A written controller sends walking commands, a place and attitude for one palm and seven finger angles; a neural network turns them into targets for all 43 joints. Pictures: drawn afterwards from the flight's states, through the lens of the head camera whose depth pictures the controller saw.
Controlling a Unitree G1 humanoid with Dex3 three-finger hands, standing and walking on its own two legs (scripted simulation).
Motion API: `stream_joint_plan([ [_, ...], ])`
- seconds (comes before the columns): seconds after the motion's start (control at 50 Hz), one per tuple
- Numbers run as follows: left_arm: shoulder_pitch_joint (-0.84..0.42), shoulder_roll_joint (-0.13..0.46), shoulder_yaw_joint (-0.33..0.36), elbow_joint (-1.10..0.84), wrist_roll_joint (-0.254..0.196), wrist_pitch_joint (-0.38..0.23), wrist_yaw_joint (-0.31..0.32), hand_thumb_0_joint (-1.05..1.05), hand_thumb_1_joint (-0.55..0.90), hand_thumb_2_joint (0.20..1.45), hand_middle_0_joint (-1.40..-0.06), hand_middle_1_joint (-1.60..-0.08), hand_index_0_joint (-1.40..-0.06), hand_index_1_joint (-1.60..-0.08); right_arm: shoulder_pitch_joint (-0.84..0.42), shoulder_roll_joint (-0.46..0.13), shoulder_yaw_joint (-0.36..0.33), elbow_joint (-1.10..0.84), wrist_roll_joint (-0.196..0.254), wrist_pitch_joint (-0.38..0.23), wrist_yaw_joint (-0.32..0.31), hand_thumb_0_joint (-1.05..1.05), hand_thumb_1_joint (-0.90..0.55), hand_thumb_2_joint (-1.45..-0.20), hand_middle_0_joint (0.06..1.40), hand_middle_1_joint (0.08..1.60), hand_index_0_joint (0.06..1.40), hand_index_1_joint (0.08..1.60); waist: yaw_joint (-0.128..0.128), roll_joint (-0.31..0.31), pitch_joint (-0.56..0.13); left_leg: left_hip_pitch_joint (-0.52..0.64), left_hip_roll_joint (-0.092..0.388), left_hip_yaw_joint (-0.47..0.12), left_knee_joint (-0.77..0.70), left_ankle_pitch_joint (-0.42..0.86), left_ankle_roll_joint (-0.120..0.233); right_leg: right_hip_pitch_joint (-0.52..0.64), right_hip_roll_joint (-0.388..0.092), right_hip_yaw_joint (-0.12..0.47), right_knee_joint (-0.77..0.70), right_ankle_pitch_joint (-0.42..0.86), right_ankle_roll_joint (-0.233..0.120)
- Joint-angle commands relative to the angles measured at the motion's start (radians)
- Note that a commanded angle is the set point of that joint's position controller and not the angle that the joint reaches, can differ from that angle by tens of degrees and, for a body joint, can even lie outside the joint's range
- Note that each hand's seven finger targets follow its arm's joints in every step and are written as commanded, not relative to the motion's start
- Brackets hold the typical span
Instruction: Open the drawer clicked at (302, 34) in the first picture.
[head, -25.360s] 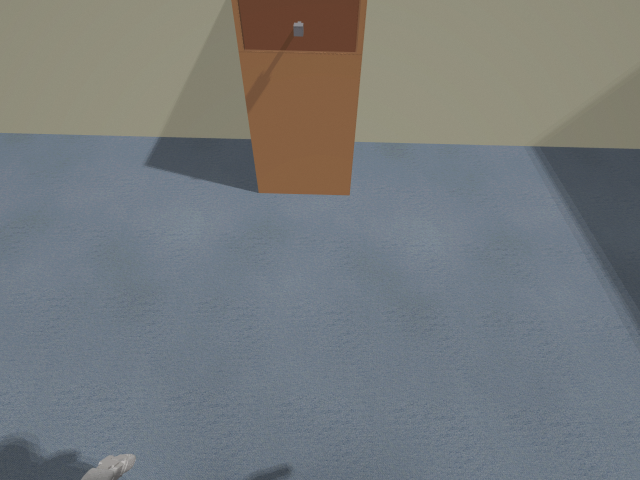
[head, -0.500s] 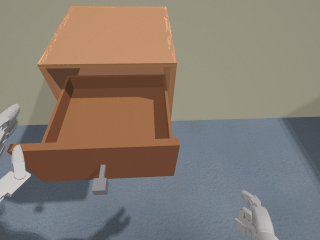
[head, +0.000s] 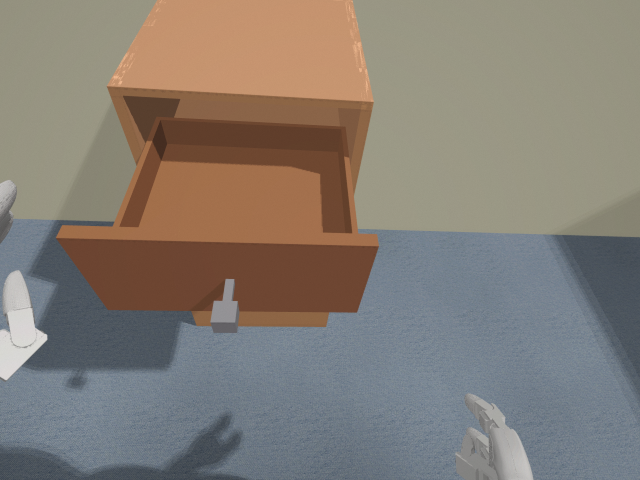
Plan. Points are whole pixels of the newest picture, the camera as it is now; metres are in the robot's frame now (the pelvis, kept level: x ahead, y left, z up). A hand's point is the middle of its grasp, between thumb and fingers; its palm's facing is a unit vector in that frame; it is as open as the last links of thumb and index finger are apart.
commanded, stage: step back with the hand held close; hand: left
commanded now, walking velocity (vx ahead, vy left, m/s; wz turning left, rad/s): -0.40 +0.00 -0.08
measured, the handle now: (227, 305) +0.33 +0.15 +0.00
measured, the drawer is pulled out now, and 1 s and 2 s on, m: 0.30 0.30 0.30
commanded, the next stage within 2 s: stop stepping back and stand still in 0.32 s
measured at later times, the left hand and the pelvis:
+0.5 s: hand out of the picture +0.03 +0.21 +0.16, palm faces +0.33 -0.83 -0.45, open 7.4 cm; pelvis -0.17 -0.03 +0.00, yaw +0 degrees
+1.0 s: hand out of the picture -0.11 +0.19 +0.18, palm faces +0.35 -0.83 -0.43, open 7.4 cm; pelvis -0.29 -0.04 +0.01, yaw +0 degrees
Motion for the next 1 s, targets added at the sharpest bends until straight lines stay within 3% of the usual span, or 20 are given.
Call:
stream_joint_plan([
  [0.0,-0.032,0.07,0.033,-0.162,0.001,-0.07,-0.003,0.0,0.9,0.9,-0.2,-0.3,-0.2,-0.3,-0.085,-0.161,-0.061,-0.119,0.004,-0.067,0.008,0.0,-0.9,-0.9,0.2,0.3,0.2,0.3,-0.011,0.209,-0.162,0.257,0.257,-0.147,-0.119,0.834,0.065,0.015,0.006,-0.028,-0.083,0.012,0.009],
  [0.12,-0.011,0.116,0.078,-0.145,-0.011,-0.078,-0.027,0.0,0.9,0.9,-0.2,-0.3,-0.2,-0.3,-0.134,-0.167,-0.051,-0.131,0.004,-0.045,0.02,0.0,-0.9,-0.9,0.2,0.3,0.2,0.3,0.008,0.207,-0.25,0.266,0.224,-0.102,-0.086,0.702,0.049,0.149,-0.01,-0.034,-0.279,0.21,0.008],
  [0.16,0.024,0.124,0.085,-0.178,-0.028,-0.074,-0.035,0.0,0.9,0.9,-0.2,-0.3,-0.2,-0.3,-0.151,-0.142,-0.053,-0.176,0.036,-0.027,0.02,0.0,-0.9,-0.9,0.2,0.3,0.2,0.3,0.012,-0.031,-0.334,0.171,0.105,0.016,0.069,0.42,-0.001,0.25,-0.126,0.023,-0.315,0.555,-0.023],
  [0.18,0.043,0.148,0.102,-0.182,-0.038,-0.077,-0.034,0.0,0.9,0.9,-0.2,-0.3,-0.2,-0.3,-0.166,-0.131,-0.058,-0.194,0.054,-0.024,0.014,0.0,-0.9,-0.9,0.2,0.3,0.2,0.3,0.007,-0.171,-0.324,0.071,0.014,0.069,0.234,0.018,-0.033,0.234,-0.272,0.128,-0.338,0.722,-0.086],
  [0.22,0.134,0.185,0.153,-0.133,-0.05,-0.069,-0.01,0.0,0.9,0.9,-0.2,-0.3,-0.2,-0.3,-0.181,-0.126,-0.052,-0.193,0.061,-0.012,-0.003,0.0,-0.9,-0.9,0.2,0.3,0.2,0.3,0.025,-0.16,-0.298,-0.109,-0.054,-0.04,0.63,-0.288,-0.04,0.166,-0.406,0.227,-0.358,0.748,-0.184],
  [0.32,0.021,0.11,0.066,-0.104,-0.006,-0.049,0.02,0.0,0.9,0.9,-0.2,-0.3,-0.2,-0.3,-0.233,-0.085,-0.007,-0.178,0.025,0.048,-0.043,0.0,-0.9,-0.9,0.2,0.3,0.2,0.3,-0.018,-0.07,-0.084,-0.084,0.021,-0.02,0.248,-0.25,-0.047,0.113,-0.258,0.111,-0.318,0.656,-0.132],
  [0.4,0.0,0.108,0.034,-0.134,-0.002,-0.048,0.038,0.0,0.9,0.9,-0.2,-0.3,-0.2,-0.3,-0.107,-0.142,-0.043,-0.129,0.017,0.037,-0.054,0.0,-0.9,-0.9,0.2,0.3,0.2,0.3,-0.036,0.01,-0.162,0.117,0.024,0.037,-0.268,0.055,-0.018,0.199,-0.166,0.06,-0.275,0.418,-0.032],
  [0.44,0.019,0.121,0.038,-0.202,0.005,-0.055,0.042,0.0,0.9,0.9,-0.2,-0.3,-0.2,-0.3,-0.083,-0.18,-0.069,-0.16,0.023,0.017,-0.049,0.0,-0.9,-0.9,0.2,0.3,0.2,0.3,-0.013,0.2,-0.208,0.161,0.228,-0.165,-0.265,0.272,0.068,0.149,-0.066,0.011,-0.137,0.17,0.023],
  [0.5,0.027,0.148,0.081,-0.272,0.015,-0.053,0.048,0.0,0.9,0.9,-0.2,-0.3,-0.2,-0.3,-0.09,-0.148,-0.049,-0.188,0.019,-0.035,-0.029,0.0,-0.9,-0.9,0.2,0.3,0.2,0.3,-0.012,0.318,-0.171,-0.02,0.248,-0.177,-0.323,0.018,0.098,0.158,-0.034,-0.01,0.019,-0.074,0.017],
  [0.58,0.015,0.108,0.043,-0.205,0.01,-0.036,0.051,0.0,0.9,0.9,-0.2,-0.3,-0.2,-0.3,-0.069,-0.164,-0.043,-0.169,0.041,-0.06,-0.01,0.0,-0.9,-0.9,0.2,0.3,0.2,0.3,-0.019,0.13,-0.078,-0.104,0.11,-0.053,-0.197,-0.223,0.05,0.26,-0.047,0.024,-0.213,0.017,0.019],
  [0.62,-0.041,0.113,0.05,-0.098,0.013,-0.035,0.046,0.0,0.9,0.9,-0.2,-0.3,-0.2,-0.3,-0.08,-0.176,-0.044,-0.158,0.025,-0.058,-0.013,0.0,-0.9,-0.9,0.2,0.3,0.2,0.3,-0.029,-0.003,0.046,-0.033,0.019,-0.017,-0.049,-0.272,0.021,0.03,-0.124,0.173,-0.429,-0.231,-0.035],
  [0.68,-0.168,0.093,-0.007,-0.016,0.015,-0.025,0.037,0.0,0.9,0.9,-0.2,-0.3,-0.2,-0.3,-0.058,-0.169,-0.042,-0.114,0.021,-0.04,-0.026,0.0,-0.9,-0.9,0.2,0.3,0.2,0.3,-0.046,-0.152,0.037,0.163,-0.033,0.065,0.341,-0.234,0.008,-0.323,-0.273,0.298,-0.564,-0.563,-0.116],
  [0.72,-0.204,0.081,-0.018,-0.001,0.01,-0.017,0.03,0.0,0.9,0.9,-0.2,-0.3,-0.2,-0.3,-0.07,-0.159,-0.029,-0.107,0.019,-0.032,-0.024,0.0,-0.9,-0.9,0.2,0.3,0.2,0.3,-0.06,-0.138,0.005,0.222,0.008,0.047,0.263,-0.176,0.025,-0.325,-0.257,0.21,-0.484,-0.457,-0.114],
  [0.76,-0.17,0.095,-0.001,0.006,0.011,-0.02,0.031,0.0,0.9,0.9,-0.2,-0.3,-0.2,-0.3,-0.06,-0.146,-0.009,-0.115,0.019,-0.034,-0.032,0.0,-0.9,-0.9,0.2,0.3,0.2,0.3,-0.056,0.003,-0.003,0.206,0.016,0.031,-0.036,-0.223,0.032,-0.234,-0.16,0.087,-0.32,-0.406,-0.075],
  [0.78,-0.163,0.082,-0.007,-0.041,0.011,-0.028,0.031,0.0,0.9,0.9,-0.2,-0.3,-0.2,-0.3,-0.053,-0.163,-0.012,-0.129,0.016,-0.04,-0.033,0.0,-0.9,-0.9,0.2,0.3,0.2,0.3,-0.056,0.162,0.017,0.129,0.095,-0.168,-0.282,-0.442,0.068,-0.176,-0.063,0.042,-0.109,-0.343,-0.04],
  [0.8,-0.168,0.088,0.007,-0.098,0.026,-0.038,0.036,0.0,0.9,0.9,-0.2,-0.3,-0.2,-0.3,-0.041,-0.176,-0.019,-0.145,0.019,-0.051,-0.024,0.0,-0.9,-0.9,0.2,0.3,0.2,0.3,-0.055,0.384,0.034,0.046,0.277,-0.455,-0.48,-0.64,0.134,-0.174,0.051,-0.073,0.267,-0.193,0.012],
  [0.82,-0.197,0.131,0.028,-0.148,0.041,-0.046,0.033,0.0,0.9,0.9,-0.2,-0.3,-0.2,-0.3,-0.051,-0.146,-0.028,-0.174,0.021,-0.066,-0.018,0.0,-0.9,-0.9,0.2,0.3,0.2,0.3,-0.053,0.326,0.054,-0.037,0.366,-0.558,-0.52,-0.608,0.205,-0.213,0.033,-0.008,0.523,-0.136,0.019],
  [0.88,-0.047,0.113,0.038,-0.137,0.04,-0.055,0.022,0.0,0.9,0.9,-0.2,-0.3,-0.2,-0.3,-0.072,-0.145,-0.033,-0.138,0.028,-0.09,0.016,0.0,-0.9,-0.9,0.2,0.3,0.2,0.3,-0.024,0.166,0.026,-0.02,0.295,-0.354,-0.436,-0.465,0.203,-0.258,-0.033,0.03,0.603,-0.026,0.011],
  [0.92,-0.034,0.093,0.012,-0.199,0.032,-0.06,0.029,0.0,0.9,0.9,-0.2,-0.3,-0.2,-0.3,-0.083,-0.144,-0.03,-0.141,0.029,-0.104,0.016,0.0,-0.9,-0.9,0.2,0.3,0.2,0.3,-0.005,0.243,0.02,-0.04,0.233,-0.202,-0.435,-0.419,0.157,-0.148,-0.039,-0.042,0.429,-0.003,0.004],
  [0.98,-0.015,0.108,0.031,-0.148,0.023,-0.065,0.04,0.0,0.9,0.9,-0.2,-0.3,-0.2,-0.3,-0.057,-0.143,-0.021,-0.124,0.012,-0.094,-0.004,0.0,-0.9,-0.9,0.2,0.3,0.2,0.3,-0.003,0.289,-0.023,-0.06,0.199,-0.119,-0.409,-0.354,0.102,0.129,0.011,-0.143,0.006,-0.137,-0.019],
])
